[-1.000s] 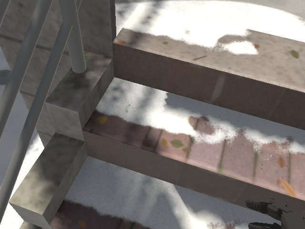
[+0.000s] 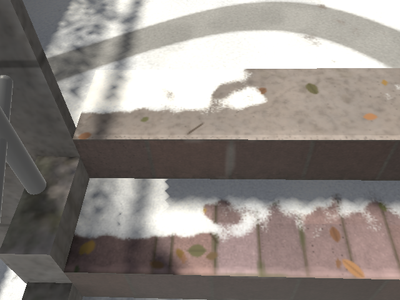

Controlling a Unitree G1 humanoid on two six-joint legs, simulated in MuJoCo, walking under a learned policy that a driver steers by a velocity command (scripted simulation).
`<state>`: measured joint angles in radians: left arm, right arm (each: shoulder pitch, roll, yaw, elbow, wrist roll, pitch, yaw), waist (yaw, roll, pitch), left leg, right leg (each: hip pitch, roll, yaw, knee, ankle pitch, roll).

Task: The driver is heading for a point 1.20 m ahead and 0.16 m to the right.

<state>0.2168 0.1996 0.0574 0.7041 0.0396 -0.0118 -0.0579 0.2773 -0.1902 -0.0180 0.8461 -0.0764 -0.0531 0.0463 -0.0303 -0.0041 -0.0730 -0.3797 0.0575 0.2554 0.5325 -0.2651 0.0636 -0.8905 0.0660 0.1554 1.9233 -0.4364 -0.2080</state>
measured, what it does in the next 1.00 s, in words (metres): climbs: right foot 0.17 m higher, then left foot 0.17 m higher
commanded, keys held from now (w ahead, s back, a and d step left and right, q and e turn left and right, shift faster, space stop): w+e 0.30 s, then w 0.54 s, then w+q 0.16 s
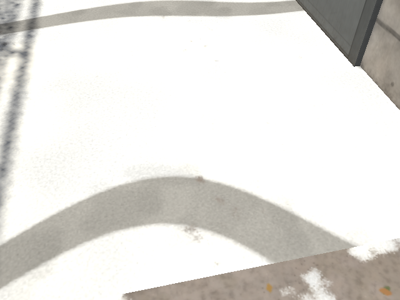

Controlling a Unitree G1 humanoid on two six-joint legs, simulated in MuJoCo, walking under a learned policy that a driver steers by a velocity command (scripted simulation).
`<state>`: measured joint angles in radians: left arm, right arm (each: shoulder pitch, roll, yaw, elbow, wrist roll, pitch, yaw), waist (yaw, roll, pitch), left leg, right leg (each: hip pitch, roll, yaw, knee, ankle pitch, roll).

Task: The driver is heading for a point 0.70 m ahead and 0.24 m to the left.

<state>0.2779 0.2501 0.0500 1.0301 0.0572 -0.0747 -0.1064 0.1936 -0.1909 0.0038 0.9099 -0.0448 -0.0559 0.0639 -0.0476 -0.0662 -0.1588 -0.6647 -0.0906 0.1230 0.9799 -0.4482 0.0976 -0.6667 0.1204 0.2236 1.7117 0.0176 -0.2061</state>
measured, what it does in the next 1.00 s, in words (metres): climbs, turning left: right foot 0.17 m higher, then left foot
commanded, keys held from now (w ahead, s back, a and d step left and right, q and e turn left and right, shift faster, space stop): w+q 0.92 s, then no key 0.08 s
